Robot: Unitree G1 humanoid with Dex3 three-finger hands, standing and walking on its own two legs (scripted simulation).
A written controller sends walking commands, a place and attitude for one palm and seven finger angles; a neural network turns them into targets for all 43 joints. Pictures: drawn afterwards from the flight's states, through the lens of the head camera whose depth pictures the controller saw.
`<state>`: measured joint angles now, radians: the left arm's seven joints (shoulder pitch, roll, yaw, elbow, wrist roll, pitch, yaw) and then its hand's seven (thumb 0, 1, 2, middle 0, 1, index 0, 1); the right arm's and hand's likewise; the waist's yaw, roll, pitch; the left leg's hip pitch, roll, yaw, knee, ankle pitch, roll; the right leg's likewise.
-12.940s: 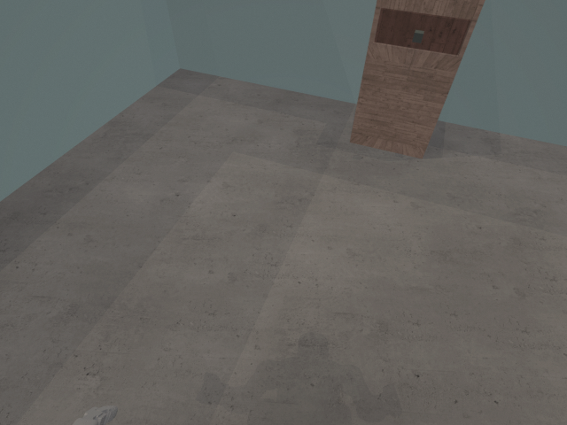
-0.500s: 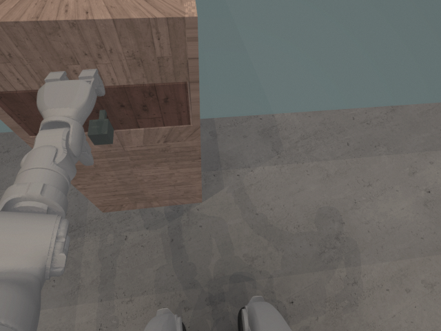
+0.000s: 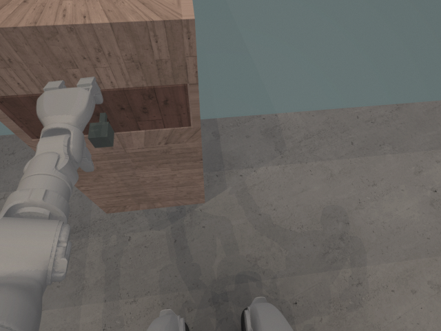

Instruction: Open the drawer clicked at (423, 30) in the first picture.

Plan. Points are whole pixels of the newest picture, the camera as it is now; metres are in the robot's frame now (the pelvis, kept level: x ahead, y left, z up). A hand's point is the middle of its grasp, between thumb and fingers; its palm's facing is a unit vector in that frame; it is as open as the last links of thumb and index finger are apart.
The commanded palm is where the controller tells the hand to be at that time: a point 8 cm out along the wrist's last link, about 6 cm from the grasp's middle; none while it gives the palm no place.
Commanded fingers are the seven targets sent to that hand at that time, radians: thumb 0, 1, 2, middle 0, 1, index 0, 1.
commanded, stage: lower the fingers behind the handle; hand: left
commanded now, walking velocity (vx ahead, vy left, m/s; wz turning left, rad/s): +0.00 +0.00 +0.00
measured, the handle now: (102, 127) +0.55 +0.22 -0.05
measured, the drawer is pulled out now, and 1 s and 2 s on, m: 0.00 0.00 0.00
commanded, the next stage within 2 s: lift the fingers back up to retry in 1.70 s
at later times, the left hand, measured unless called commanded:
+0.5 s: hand (82, 138) +0.50 +0.24 -0.02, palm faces -0.05 -0.05 -1.00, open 13.8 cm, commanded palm +0.49 +0.24 +0.04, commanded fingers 0.00 -0.50 0.30 -0.30 -1.20 -0.30 -1.20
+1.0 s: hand (85, 140) +0.51 +0.24 -0.04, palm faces -0.02 -0.05 -1.00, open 13.7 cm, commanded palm +0.50 +0.24 +0.01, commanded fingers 0.00 -0.50 0.30 -0.30 -1.20 -0.30 -1.20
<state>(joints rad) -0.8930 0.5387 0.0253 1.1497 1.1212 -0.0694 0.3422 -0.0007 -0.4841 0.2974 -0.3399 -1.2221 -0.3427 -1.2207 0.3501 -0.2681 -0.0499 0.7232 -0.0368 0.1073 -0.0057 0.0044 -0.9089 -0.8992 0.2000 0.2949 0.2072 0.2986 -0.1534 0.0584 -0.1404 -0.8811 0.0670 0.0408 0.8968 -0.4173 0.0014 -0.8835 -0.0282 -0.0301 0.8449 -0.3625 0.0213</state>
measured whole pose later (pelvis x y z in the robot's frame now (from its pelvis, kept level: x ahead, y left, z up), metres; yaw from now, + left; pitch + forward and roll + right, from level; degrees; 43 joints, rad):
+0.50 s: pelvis +0.00 +0.01 -0.02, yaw +0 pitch +26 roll -2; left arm -0.86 0.57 0.06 1.12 1.14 -0.16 0.37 0.00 -0.48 0.30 -0.31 -1.20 -0.32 -1.20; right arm 0.35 -0.26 -0.06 0.74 -0.06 0.09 -0.01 0.00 -0.91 -0.90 0.20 0.29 0.21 0.30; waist -0.16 0.04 -0.16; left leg -0.99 0.07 0.03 1.00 -0.45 0.01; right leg -0.99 -0.03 -0.03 0.93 -0.39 0.03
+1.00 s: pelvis -0.02 +0.01 -0.04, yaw +0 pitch +29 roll -3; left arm -0.94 0.59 0.04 1.15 1.15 -0.17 0.40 0.00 -0.48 0.30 -0.32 -1.21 -0.33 -1.25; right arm 0.36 -0.26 -0.04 0.74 -0.06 0.08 0.00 0.00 -0.91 -0.90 0.20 0.30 0.21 0.30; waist -0.17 0.05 -0.16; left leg -1.14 0.07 0.01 1.13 -0.49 0.02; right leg -1.12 -0.03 -0.04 1.05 -0.42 0.03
